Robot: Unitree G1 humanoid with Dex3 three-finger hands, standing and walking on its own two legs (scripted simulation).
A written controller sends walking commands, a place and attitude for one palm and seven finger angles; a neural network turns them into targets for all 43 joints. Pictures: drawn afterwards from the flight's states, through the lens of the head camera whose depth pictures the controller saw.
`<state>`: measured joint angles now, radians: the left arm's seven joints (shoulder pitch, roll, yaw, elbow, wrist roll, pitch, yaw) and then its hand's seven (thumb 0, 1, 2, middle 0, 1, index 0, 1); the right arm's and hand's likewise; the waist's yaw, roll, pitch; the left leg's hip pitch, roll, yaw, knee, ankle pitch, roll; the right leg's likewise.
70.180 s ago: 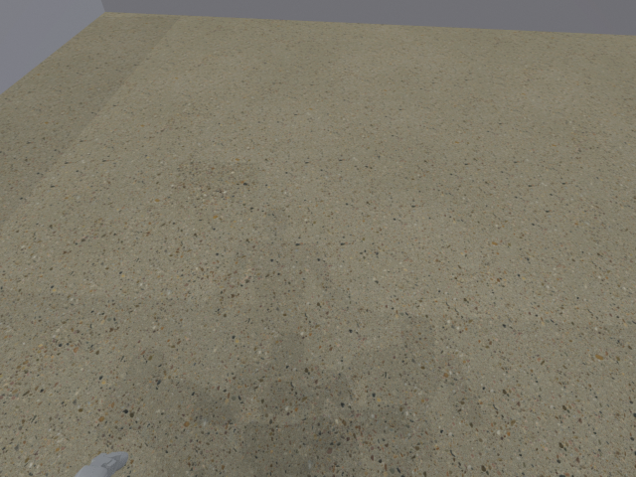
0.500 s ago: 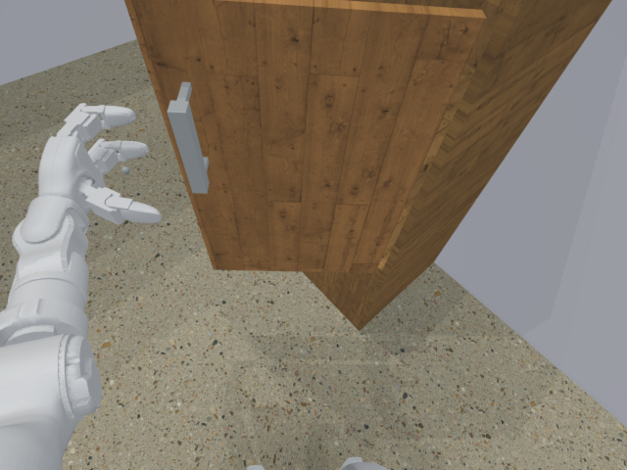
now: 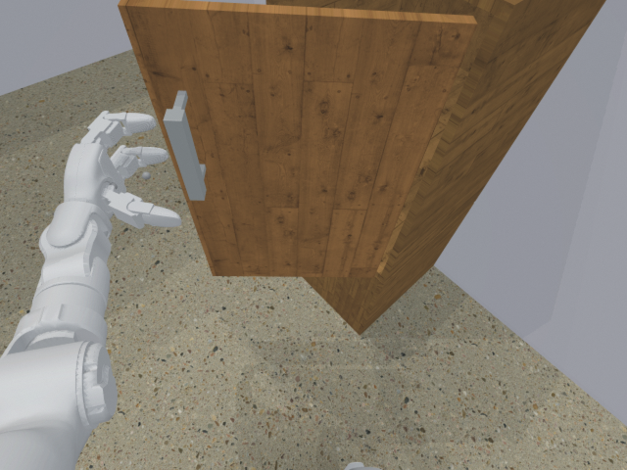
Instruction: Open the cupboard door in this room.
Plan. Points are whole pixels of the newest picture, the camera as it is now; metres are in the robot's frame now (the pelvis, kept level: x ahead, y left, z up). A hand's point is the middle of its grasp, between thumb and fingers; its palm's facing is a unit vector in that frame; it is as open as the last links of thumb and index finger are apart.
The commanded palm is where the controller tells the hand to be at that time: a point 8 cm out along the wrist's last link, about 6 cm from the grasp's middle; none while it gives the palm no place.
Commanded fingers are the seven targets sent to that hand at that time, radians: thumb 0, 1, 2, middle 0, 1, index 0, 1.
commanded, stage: slide the fingers in behind the handle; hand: left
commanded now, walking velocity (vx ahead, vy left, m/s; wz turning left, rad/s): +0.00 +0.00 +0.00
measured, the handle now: (190, 148) +0.52 +0.15 +0.09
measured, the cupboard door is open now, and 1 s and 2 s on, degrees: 49 49 49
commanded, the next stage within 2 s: close the thumb around the handle in 1.10 s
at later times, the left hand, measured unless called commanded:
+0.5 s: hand (174, 182) +0.45 +0.16 +0.10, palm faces +0.00 -1.00 +0.02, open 14.0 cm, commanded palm +0.43 +0.21 +0.10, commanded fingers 0.00 -0.50 0.30 -0.30 -1.20 -0.30 -1.20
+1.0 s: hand (192, 177) +0.46 +0.14 +0.10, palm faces -0.01 -1.00 +0.01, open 14.0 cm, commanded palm +0.43 +0.19 +0.10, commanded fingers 0.00 -0.50 0.30 -0.30 -1.20 -0.30 -1.20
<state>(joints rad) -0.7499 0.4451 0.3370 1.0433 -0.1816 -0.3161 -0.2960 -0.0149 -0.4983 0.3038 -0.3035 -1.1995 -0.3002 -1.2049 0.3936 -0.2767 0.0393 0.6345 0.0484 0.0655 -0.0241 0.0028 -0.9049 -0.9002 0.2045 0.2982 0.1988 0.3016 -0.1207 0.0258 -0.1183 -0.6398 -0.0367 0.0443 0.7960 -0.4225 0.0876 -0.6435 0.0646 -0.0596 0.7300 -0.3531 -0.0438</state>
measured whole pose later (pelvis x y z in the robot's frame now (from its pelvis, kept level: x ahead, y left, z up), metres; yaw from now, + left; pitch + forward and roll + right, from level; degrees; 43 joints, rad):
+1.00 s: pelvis -0.01 -0.01 +0.00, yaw +0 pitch +14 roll -1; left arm -0.80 0.34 0.27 1.08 -0.15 -0.35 -0.16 -0.01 -0.50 0.30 -0.30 -1.20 -0.30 -1.20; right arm 0.38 -0.27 0.03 0.65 0.04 0.02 0.00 0.00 -0.91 -0.90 0.20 0.30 0.20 0.30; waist -0.12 0.03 -0.11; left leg -0.64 -0.04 0.05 0.80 -0.41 0.08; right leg -0.66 0.06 -0.05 0.77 -0.36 -0.06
